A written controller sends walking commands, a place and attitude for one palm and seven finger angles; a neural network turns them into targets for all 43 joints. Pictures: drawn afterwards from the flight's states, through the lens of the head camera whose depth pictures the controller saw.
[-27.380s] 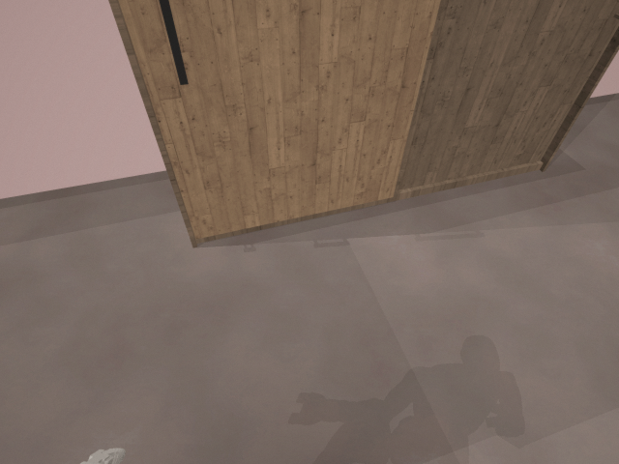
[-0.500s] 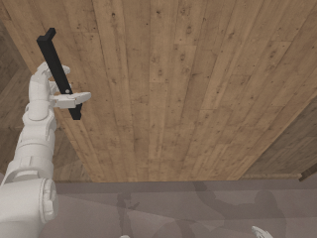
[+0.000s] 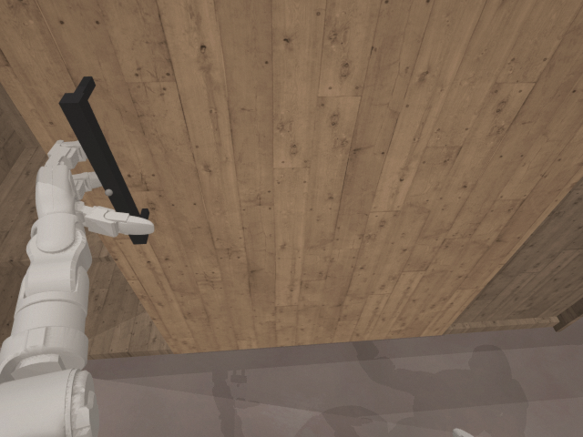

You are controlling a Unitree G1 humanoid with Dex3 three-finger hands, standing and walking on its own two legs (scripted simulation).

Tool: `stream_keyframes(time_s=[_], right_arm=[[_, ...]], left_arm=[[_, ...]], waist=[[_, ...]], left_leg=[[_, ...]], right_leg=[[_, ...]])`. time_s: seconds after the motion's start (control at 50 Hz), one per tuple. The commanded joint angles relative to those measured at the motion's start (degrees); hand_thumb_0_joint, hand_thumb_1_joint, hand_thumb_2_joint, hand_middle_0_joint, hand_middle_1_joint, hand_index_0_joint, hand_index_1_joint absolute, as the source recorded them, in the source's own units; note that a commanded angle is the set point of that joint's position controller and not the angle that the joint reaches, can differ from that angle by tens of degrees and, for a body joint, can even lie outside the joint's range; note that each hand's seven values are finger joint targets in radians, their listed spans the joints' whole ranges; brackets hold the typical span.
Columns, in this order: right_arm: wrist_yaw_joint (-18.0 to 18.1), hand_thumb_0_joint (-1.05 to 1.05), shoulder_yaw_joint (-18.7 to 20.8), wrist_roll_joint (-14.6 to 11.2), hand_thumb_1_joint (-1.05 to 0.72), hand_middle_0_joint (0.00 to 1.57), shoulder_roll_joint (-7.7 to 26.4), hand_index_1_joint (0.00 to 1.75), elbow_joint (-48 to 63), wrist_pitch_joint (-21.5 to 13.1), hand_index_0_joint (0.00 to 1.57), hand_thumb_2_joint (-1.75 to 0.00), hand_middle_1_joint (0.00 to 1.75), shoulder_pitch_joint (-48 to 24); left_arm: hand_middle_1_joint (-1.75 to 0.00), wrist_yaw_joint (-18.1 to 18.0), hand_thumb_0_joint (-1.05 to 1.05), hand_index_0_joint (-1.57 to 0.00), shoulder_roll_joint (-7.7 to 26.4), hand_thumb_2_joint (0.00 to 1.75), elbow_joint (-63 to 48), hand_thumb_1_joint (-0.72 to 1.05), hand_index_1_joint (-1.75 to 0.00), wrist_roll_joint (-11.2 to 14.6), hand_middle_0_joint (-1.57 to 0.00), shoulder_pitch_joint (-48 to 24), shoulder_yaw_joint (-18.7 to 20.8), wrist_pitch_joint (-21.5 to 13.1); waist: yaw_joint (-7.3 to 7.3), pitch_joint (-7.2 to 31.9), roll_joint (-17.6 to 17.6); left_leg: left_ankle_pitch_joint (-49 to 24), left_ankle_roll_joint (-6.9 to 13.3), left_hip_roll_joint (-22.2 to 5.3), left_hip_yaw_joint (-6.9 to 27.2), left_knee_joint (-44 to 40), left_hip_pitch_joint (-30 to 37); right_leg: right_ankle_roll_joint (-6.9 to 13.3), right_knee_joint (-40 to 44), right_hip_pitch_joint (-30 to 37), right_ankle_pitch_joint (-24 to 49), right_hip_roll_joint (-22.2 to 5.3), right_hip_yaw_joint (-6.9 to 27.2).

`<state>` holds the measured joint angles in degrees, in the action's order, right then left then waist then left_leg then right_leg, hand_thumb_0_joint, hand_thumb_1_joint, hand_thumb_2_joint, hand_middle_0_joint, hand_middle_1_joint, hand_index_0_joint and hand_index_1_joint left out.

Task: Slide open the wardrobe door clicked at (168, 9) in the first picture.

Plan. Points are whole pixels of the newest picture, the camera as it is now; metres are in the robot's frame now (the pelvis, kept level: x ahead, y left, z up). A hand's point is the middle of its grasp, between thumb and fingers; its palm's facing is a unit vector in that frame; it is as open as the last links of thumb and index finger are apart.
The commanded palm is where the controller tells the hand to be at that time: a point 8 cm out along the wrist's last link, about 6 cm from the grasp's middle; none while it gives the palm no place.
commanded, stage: slip the hand off the handle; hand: left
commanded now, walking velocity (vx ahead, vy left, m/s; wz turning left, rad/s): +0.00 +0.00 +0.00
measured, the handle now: (117, 172) +0.45 +0.27 +0.12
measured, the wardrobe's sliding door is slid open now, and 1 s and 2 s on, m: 0.43 0.43 0.43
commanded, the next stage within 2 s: draw the hand back to the body in 1.16 s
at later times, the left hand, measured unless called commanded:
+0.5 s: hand (65, 200) +0.38 +0.32 +0.13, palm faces +0.40 -0.89 -0.20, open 14.7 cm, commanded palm +0.34 +0.35 +0.13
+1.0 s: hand (39, 251) +0.31 +0.32 +0.12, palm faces +0.43 -0.88 -0.20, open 14.7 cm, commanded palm +0.26 +0.35 +0.13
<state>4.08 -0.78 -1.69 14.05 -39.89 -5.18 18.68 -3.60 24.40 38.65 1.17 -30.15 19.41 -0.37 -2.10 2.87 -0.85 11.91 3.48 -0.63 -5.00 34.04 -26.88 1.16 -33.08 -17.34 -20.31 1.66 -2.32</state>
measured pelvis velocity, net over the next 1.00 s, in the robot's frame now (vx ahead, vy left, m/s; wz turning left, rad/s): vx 0.00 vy -0.02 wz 0.03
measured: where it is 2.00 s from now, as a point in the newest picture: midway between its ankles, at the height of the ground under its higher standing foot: outside the picture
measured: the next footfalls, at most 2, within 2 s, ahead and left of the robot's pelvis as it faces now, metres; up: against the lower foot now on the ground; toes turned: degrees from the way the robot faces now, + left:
none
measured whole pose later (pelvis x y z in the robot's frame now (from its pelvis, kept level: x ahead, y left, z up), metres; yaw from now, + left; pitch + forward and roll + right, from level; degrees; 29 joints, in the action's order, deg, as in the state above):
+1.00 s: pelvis +0.00 -0.02 +0.00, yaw +2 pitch +3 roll -1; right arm 6.9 -1.5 -3.5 15.2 -36.9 -6.6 15.4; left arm 6.0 27.5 23.6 8.1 -11.9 24.8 1.0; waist 1.6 3.8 -2.1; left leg 12.1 2.2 -1.0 -2.6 35.2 -26.5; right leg 2.5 -33.5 -16.0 -21.0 2.5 -4.5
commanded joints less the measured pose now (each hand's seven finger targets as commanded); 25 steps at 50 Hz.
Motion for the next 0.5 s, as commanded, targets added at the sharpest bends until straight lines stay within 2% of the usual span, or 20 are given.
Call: stream_keyframes(time_s=[0.0,0.02,0.06,0.1,0.12,0.16,0.2,0.22,0.26,0.28,0.3,0.32,0.34,0.36,0.38,0.4,0.42,0.44,0.48], right_arm=[[0.8,0.00,3.4,-0.1,-0.90,0.20,10.0,0.30,7.3,-2.2,0.20,-0.90,0.30,-0.7],[0.8,0.00,3.4,-0.1,-0.90,0.20,10.0,0.30,7.2,-2.1,0.20,-0.90,0.30,-0.4],[1.0,0.00,3.3,-0.5,-0.90,0.20,9.9,0.30,7.5,-1.7,0.20,-0.90,0.30,-0.8],[1.4,0.00,3.1,-0.8,-0.90,0.20,9.8,0.30,7.9,-1.7,0.20,-0.90,0.30,-1.3],[1.5,0.00,3.4,-0.7,-0.90,0.20,10.1,0.30,7.6,-1.7,0.20,-0.90,0.30,-1.0],[1.8,0.00,3.2,-0.9,-0.90,0.20,10.0,0.30,7.6,-1.7,0.20,-0.90,0.30,-1.1],[2.3,0.00,3.1,-0.9,-0.90,0.20,10.3,0.30,7.2,-1.8,0.20,-0.90,0.30,-0.8],[2.2,0.00,3.1,-0.8,-0.90,0.20,10.3,0.30,7.1,-1.8,0.20,-0.90,0.30,-0.6],[2.1,0.00,3.2,-0.9,-0.90,0.20,10.1,0.30,7.2,-1.8,0.20,-0.90,0.30,-0.8],[2.1,0.00,3.1,-1.0,-0.90,0.20,10.1,0.30,7.2,-1.8,0.20,-0.90,0.30,-0.9],[2.3,0.00,2.9,-1.0,-0.90,0.20,10.2,0.30,7.1,-2.0,0.20,-0.90,0.30,-0.6],[2.2,0.00,3.2,-0.9,-0.90,0.20,10.6,0.30,6.8,-1.7,0.20,-0.90,0.30,-0.4],[2.1,0.00,3.0,-1.0,-0.90,0.20,10.4,0.30,7.2,-1.6,0.20,-0.90,0.30,-0.6],[2.2,0.00,2.9,-1.1,-0.90,0.20,10.5,0.30,7.2,-1.5,0.20,-0.90,0.30,-0.7],[2.1,0.00,2.9,-1.1,-0.90,0.20,10.5,0.30,7.3,-1.5,0.20,-0.90,0.30,-0.9],[2.2,0.00,2.9,-1.1,-0.90,0.20,10.6,0.30,7.7,-1.6,0.20,-0.90,0.30,-0.6],[2.2,0.00,2.7,-1.0,-0.90,0.20,10.7,0.30,7.6,-1.3,0.20,-0.90,0.30,-0.5],[2.2,0.00,2.6,-1.1,-0.90,0.20,10.7,0.30,7.5,-1.1,0.20,-0.90,0.30,-0.3],[1.9,0.00,2.7,-1.2,-0.90,0.20,10.5,0.30,8.6,-1.2,0.20,-0.90,0.30,-0.7]], left_arm=[[-1.15,-0.3,0.00,-0.25,18.4,0.20,-15.8,-0.55,-1.15,0.5,-0.25,-19.3,5.6,-3.4],[-1.15,0.1,0.00,-0.25,18.6,0.20,-15.4,-0.55,-1.15,0.5,-0.25,-19.3,5.7,-3.0],[-1.15,1.4,0.00,-0.25,18.3,0.20,-14.6,-0.55,-1.15,0.4,-0.25,-19.2,4.7,-2.0],[-1.15,2.5,0.00,-0.25,17.3,0.20,-15.9,-0.55,-1.15,0.6,-0.25,-22.4,2.9,-1.6],[-1.15,2.9,0.00,-0.25,17.8,0.20,-16.7,-0.55,-1.15,0.7,-0.25,-23.7,3.0,-1.7],[-1.15,3.9,0.00,-0.25,17.6,0.20,-15.6,-0.55,-1.15,1.4,-0.25,-22.5,2.9,-1.6],[-1.15,4.6,0.00,-0.25,20.2,0.20,-15.3,-0.55,-1.15,1.8,-0.25,-24.4,4.5,-2.5],[-1.15,5.1,0.00,-0.25,19.6,0.20,-16.0,-0.55,-1.15,1.7,-0.25,-25.1,3.8,-3.0],[-1.15,5.8,0.00,-0.25,18.4,0.20,-15.1,-0.55,-1.15,1.9,-0.25,-22.3,3.2,-3.4],[-1.15,6.2,0.00,-0.25,18.0,0.20,-15.0,-0.55,-1.15,1.9,-0.25,-23.6,2.2,-3.5],[-1.15,6.3,0.00,-0.25,18.8,0.20,-14.0,-0.55,-1.15,2.2,-0.25,-23.4,3.0,-3.7],[-1.15,6.4,0.00,-0.25,22.2,0.20,-13.0,-0.55,-1.15,2.0,-0.25,-22.2,5.9,-3.6],[-1.15,6.8,0.00,-0.25,20.9,0.20,-12.4,-0.55,-1.15,2.1,-0.25,-21.0,4.9,-3.4],[-1.15,7.0,0.00,-0.25,21.7,0.20,-11.5,-0.55,-1.15,2.4,-0.25,-21.2,5.6,-3.3],[-1.15,7.3,0.00,-0.25,21.5,0.20,-11.3,-0.55,-1.15,2.6,-0.25,-21.4,5.4,-3.2],[-1.15,7.2,0.00,-0.25,24.4,0.20,-11.6,-0.55,-1.15,2.8,-0.25,-19.9,8.1,-3.6],[-1.15,7.4,0.00,-0.25,25.8,0.20,-10.8,-0.55,-1.15,2.5,-0.25,-19.5,9.0,-3.5],[-1.15,7.6,0.00,-0.25,25.9,0.20,-9.4,-0.55,-1.15,2.3,-0.25,-20.2,9.0,-3.5],[-1.15,8.3,0.00,-0.25,24.6,0.20,-10.0,-0.55,-1.15,2.7,-0.25,-16.6,8.7,-3.9]], waist=[[1.90,17.4,-3.8],[1.65,17.9,-3.4],[0.88,15.8,-3.6],[0.12,14.0,-4.6],[-0.11,16.2,-5.3],[0.09,15.7,-5.3],[-0.37,15.3,-4.3],[-0.38,17.3,-5.4],[0.16,17.2,-6.5],[-0.28,16.9,-7.4],[-0.37,16.0,-5.6],[0.43,17.2,-5.6],[0.48,16.7,-5.7],[0.49,15.9,-4.5],[0.57,15.7,-4.9],[1.24,16.1,-4.5],[1.55,16.7,-4.3],[0.99,15.6,-3.6],[2.00,15.7,-3.0]], left_leg=[[-13.5,-0.5,-1.9,7.5,-2.7,23.1],[-14.0,-0.7,-1.9,7.7,-2.6,23.2],[-13.2,-0.6,-1.9,7.7,-2.7,22.7],[-12.1,-0.5,-1.9,8.1,-2.7,22.7],[-12.7,-0.6,-1.9,8.3,-2.6,24.4],[-12.7,-0.7,-1.7,8.4,-2.4,24.5],[-12.5,-0.5,-1.5,8.4,-2.1,23.6],[-13.8,-0.7,-1.5,8.8,-1.9,25.1],[-14.1,-1.0,-1.7,9.3,-1.9,26.1],[-12.8,-1.2,-1.7,9.6,-2.0,26.1],[-12.9,-0.8,-1.4,9.3,-1.7,24.7],[-13.1,-0.8,-1.4,9.2,-1.8,24.4],[-12.4,-0.9,-1.3,9.2,-2.0,23.9],[-11.7,-0.8,-1.3,9.1,-2.1,23.0],[-11.5,-0.7,-1.0,8.7,-2.0,22.3],[-12.5,-0.4,-0.8,8.3,-1.6,21.3],[-12.1,-0.4,-0.8,8.2,-1.8,20.6],[-11.5,-0.3,-0.7,7.9,-1.7,19.9],[-10.3,-0.2,-0.6,7.5,-1.8,18.8]], right_leg=[[0.5,4.4,-6.2,14.7,0.2,1.0],[0.4,4.2,-6.2,15.0,0.2,0.8],[0.3,4.6,-7.3,14.4,0.2,0.9],[0.4,5.2,-8.2,13.6,0.1,0.9],[0.4,5.2,-8.5,13.7,0.1,1.0],[0.5,5.4,-8.9,13.6,0.2,1.0],[0.6,5.6,-8.4,13.8,0.2,1.1],[0.6,5.1,-8.8,14.4,0.2,1.0],[0.7,5.0,-9.8,13.6,0.3,0.7],[0.6,5.0,-10.6,12.6,0.2,0.7],[0.7,5.3,-9.7,13.3,0.3,0.7],[0.7,5.2,-9.1,13.6,0.3,0.9],[0.7,5.1,-9.1,13.0,0.3,0.7],[0.7,5.2,-9.0,13.0,0.2,0.8],[0.6,5.3,-8.7,13.3,0.2,0.9],[0.7,5.1,-7.2,14.4,0.3,1.0],[0.6,5.0,-6.8,14.4,0.2,1.1],[0.4,5.1,-7.4,14.2,0.2,1.1],[0.3,5.0,-6.7,13.7,0.3,1.2]])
